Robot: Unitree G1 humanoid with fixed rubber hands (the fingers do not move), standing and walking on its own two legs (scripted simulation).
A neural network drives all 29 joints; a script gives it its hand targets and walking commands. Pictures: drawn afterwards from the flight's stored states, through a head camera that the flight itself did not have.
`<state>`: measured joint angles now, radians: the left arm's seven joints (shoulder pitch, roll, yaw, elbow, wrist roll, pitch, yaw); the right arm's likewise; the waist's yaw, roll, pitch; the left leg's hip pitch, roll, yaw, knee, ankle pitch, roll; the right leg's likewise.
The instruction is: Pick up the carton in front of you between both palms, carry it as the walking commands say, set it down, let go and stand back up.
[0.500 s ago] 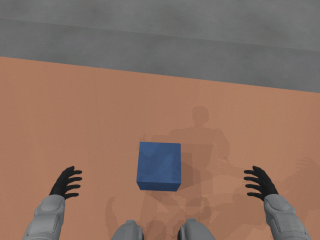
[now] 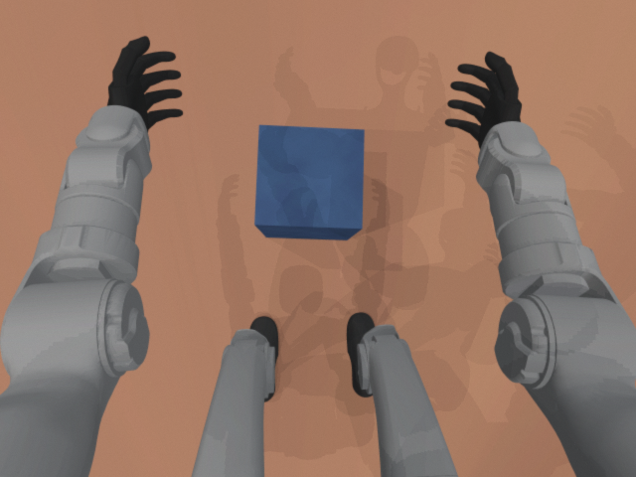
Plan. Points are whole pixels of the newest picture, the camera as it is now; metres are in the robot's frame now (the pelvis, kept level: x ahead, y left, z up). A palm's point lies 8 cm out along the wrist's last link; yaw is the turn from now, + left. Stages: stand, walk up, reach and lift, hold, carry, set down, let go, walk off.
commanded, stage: reach and lift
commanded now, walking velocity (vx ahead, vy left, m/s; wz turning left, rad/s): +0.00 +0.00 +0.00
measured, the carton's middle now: (309, 190) +0.53 +0.00 -0.53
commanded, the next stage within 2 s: none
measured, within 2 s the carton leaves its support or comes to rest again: leaves its support in 1.84 s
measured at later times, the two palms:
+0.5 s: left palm (192, 149) +0.54 +0.19 -0.26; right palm (431, 158) +0.52 -0.20 -0.26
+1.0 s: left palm (221, 180) +0.54 +0.18 -0.45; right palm (398, 185) +0.52 -0.19 -0.45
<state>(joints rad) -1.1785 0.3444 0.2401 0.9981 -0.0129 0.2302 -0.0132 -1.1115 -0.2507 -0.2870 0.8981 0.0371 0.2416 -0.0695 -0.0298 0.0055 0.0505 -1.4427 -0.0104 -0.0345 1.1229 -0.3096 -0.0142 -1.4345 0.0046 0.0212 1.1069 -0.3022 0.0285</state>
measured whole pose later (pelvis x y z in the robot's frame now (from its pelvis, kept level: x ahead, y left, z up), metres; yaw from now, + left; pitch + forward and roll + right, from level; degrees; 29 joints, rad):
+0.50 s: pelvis +0.03 +0.00 -0.10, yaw -1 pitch +54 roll -1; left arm -1.18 0.27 0.30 0.98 0.04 0.06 0.04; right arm -1.11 -0.19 -0.36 0.90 -0.02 0.05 -0.08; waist -0.02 0.01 -0.09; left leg -1.98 -0.04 -0.06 1.53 -0.49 -0.03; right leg -1.98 0.04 0.05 1.51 -0.48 0.05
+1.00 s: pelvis -0.02 +0.00 -0.27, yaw -1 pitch +40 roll -1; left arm -1.53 0.43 0.08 1.19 -0.18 0.07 0.08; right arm -1.48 -0.33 -0.17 1.13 0.18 0.07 -0.12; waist -0.02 -0.01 0.36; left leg -2.27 -0.05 -0.06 2.13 -0.55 -0.04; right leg -2.26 0.06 0.04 2.11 -0.54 0.07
